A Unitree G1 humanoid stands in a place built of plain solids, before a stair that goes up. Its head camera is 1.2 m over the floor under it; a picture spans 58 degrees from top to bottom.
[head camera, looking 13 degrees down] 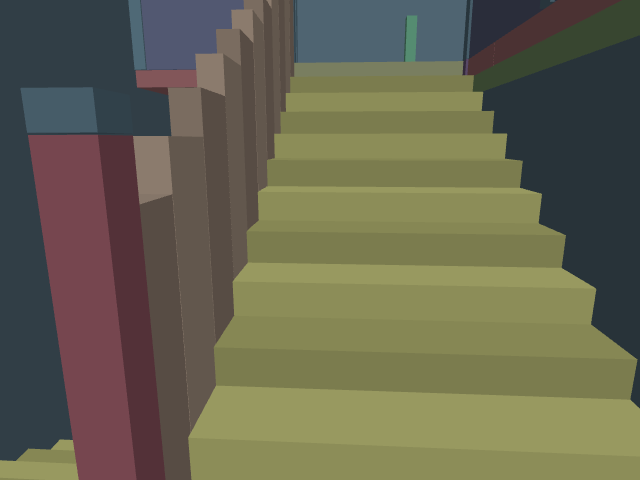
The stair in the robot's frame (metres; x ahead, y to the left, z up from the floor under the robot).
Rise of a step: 0.15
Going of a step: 0.29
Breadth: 1.48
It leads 3 degrees to the right of straight ahead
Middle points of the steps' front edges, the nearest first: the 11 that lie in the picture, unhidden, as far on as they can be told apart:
1.11 -0.33 0.31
1.40 -0.35 0.47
1.69 -0.37 0.62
1.98 -0.39 0.78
2.27 -0.40 0.93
2.56 -0.42 1.09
2.85 -0.44 1.24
3.14 -0.46 1.40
3.43 -0.48 1.55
3.72 -0.49 1.71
4.01 -0.51 1.86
